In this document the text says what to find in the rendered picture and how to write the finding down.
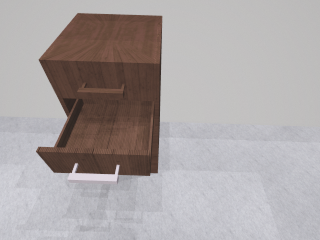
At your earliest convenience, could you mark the drawer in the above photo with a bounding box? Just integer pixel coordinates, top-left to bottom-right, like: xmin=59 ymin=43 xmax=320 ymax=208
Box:
xmin=36 ymin=99 xmax=155 ymax=176

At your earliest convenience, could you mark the cabinet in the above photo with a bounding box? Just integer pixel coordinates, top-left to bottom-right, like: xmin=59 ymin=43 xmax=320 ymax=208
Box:
xmin=39 ymin=13 xmax=163 ymax=174

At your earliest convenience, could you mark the handle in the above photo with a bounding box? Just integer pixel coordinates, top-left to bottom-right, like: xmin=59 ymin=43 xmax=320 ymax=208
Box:
xmin=67 ymin=163 xmax=120 ymax=185
xmin=77 ymin=88 xmax=125 ymax=99

